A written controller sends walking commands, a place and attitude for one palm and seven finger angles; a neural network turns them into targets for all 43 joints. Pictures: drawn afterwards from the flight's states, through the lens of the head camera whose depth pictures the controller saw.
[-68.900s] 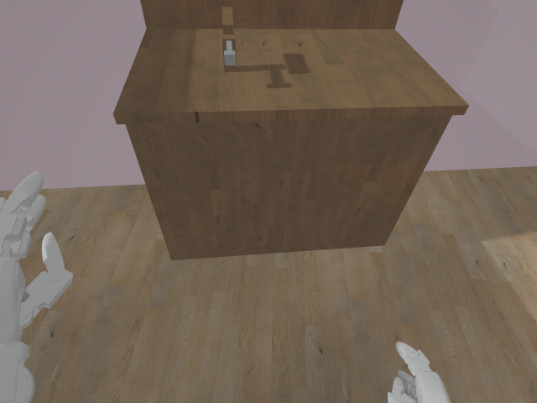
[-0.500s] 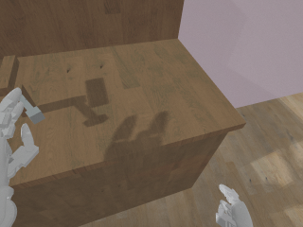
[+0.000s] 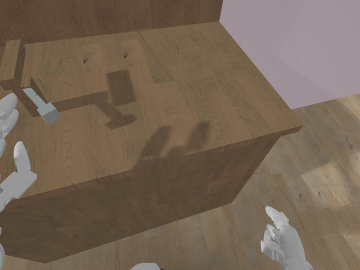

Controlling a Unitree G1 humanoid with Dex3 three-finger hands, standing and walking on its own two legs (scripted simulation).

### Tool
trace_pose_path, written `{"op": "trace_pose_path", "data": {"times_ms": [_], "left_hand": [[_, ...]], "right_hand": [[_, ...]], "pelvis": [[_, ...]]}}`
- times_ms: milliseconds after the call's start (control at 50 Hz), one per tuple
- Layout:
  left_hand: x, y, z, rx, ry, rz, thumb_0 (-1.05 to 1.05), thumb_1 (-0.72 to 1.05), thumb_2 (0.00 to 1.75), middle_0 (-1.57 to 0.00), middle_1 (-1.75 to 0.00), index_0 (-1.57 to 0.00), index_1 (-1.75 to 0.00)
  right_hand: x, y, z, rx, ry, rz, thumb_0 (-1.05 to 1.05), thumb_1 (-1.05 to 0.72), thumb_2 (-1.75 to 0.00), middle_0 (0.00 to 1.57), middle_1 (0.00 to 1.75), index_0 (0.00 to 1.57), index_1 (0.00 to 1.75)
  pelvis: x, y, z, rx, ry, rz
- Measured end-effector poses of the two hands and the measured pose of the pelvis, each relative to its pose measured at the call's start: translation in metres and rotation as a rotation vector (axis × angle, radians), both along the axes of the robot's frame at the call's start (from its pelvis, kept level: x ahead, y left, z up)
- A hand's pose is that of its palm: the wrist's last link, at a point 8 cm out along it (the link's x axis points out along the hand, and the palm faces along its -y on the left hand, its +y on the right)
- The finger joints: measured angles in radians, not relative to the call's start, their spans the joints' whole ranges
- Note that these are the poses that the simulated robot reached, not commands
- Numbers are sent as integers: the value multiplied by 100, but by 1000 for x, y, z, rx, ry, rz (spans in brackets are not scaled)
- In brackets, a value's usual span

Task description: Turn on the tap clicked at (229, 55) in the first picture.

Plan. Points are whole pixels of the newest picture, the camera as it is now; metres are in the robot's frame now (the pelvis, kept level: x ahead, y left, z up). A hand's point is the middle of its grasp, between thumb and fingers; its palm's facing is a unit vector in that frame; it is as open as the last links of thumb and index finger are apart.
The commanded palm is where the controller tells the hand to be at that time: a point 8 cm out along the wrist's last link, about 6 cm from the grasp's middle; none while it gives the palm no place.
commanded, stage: shuffle to correct the standing spot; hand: left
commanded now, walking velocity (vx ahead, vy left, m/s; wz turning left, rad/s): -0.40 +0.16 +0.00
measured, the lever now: (49, 113) +0.37 +0.31 +0.12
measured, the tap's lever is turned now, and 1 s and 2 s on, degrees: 29 29 29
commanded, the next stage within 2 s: come to a stop and stand still in 0.22 s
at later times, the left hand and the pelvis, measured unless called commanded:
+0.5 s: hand out of the picture +0.14 +0.30 +0.18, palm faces +0.41 -0.79 -0.45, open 7.4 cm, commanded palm +0.08 +0.33 +0.18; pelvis -0.08 +0.04 -0.01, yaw +0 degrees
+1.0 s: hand out of the picture +0.16 +0.29 +0.17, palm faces +0.39 -0.84 -0.38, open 7.4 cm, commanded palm +0.10 +0.33 +0.18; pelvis -0.06 +0.05 +0.01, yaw +0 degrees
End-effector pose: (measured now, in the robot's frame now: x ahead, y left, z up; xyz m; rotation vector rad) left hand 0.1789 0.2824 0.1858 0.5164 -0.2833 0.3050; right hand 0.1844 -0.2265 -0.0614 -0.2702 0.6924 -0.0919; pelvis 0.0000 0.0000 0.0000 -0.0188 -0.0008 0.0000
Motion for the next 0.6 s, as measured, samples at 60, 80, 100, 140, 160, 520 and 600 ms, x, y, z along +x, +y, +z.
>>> {"op": "trace_pose_path", "data": {"times_ms": [60, 80, 100, 140, 160, 520, 600], "left_hand": [[-15, 4, 2, 33, -17, 9, 1, 89, 90, -21, -30, -21, -30], [-21, 5, 2, 41, -25, 16, 1, 89, 90, -21, -30, -21, -30], [-26, 6, 2, 48, -34, 26, 1, 89, 90, -21, -30, -21, -30], [-35, 7, 2, 51, -49, 49, 1, 89, 90, -21, -30, -21, -30], [-40, 7, 2, 44, -54, 59, 1, 89, 90, -21, -30, -21, -30], [-81, 51, 7, 40, -50, 45, 1, 89, 90, -21, -30, -21, -30], [-90, 54, 4, -8, -32, 57, 1, 89, 90, -21, -30, -21, -30]], "right_hand": [[-9, 5, -5, 4, -9, 16, 1, -90, -90, 20, 30, 20, 30], [-12, 7, -8, 8, -12, 24, 1, -90, -90, 20, 30, 20, 30], [-16, 9, -11, 13, -13, 32, 1, -90, -90, 20, 30, 20, 30], [-23, 12, -18, 28, -8, 46, 1, -90, -90, 20, 30, 20, 30], [-28, 13, -21, 36, 0, 51, 1, -90, -90, 20, 30, 20, 30], [-118, 48, -21, 76, 37, -65, 1, -90, -90, 20, 30, 20, 30], [-131, 57, -27, 93, 85, -45, 1, -90, -90, 20, 30, 20, 30]], "pelvis": [[-11, 1, -5, 9, -8, 3], [-15, 1, -7, 10, -11, 8], [-18, 1, -9, 10, -12, 12], [-25, 0, -12, 0, -14, 13], [-28, 1, -12, -10, -17, 20], [-77, 45, -6, 37, -31, 8], [-81, 51, -2, 5, -38, 14]]}}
